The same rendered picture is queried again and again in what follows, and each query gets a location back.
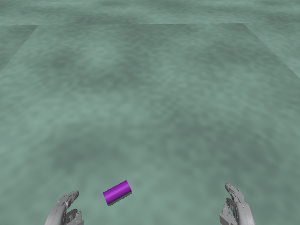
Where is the left robot hand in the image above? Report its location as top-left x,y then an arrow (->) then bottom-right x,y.
44,190 -> 84,225

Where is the can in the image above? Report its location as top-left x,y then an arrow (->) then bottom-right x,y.
103,181 -> 131,204

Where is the right robot hand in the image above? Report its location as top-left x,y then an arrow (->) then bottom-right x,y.
219,183 -> 256,225

